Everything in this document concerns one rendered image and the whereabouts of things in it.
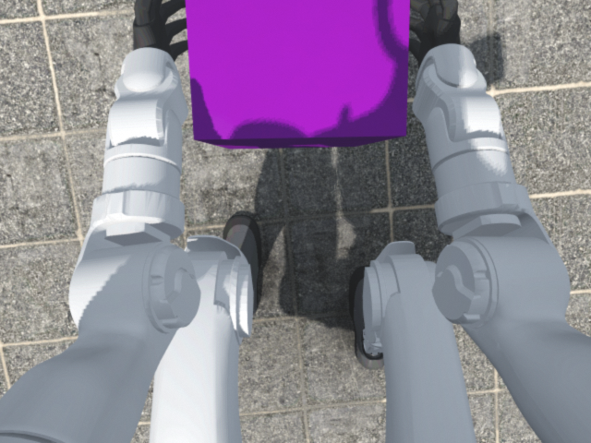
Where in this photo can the robot shin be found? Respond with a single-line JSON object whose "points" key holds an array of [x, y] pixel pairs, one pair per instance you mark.
{"points": [[372, 344], [213, 243]]}

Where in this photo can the robot right upper arm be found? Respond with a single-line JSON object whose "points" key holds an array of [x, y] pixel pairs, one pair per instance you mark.
{"points": [[510, 295]]}

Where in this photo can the robot left forearm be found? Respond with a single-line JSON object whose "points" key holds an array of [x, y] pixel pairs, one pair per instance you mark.
{"points": [[140, 201]]}

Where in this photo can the robot right forearm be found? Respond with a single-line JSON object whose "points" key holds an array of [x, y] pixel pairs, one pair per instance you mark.
{"points": [[468, 151]]}

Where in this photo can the right robot hand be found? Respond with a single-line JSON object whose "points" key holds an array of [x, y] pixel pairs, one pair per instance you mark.
{"points": [[442, 26]]}

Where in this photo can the carton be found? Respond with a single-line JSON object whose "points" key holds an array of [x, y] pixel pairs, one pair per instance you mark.
{"points": [[269, 74]]}

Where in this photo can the left robot hand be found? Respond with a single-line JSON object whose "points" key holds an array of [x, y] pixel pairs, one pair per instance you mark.
{"points": [[150, 29]]}

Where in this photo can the robot right shin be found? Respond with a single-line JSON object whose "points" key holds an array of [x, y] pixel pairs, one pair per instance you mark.
{"points": [[372, 344]]}

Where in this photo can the robot left upper arm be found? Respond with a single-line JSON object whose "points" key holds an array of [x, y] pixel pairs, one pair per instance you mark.
{"points": [[127, 302]]}

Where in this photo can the robot left shin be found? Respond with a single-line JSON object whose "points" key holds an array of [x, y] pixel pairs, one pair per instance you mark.
{"points": [[213, 243]]}

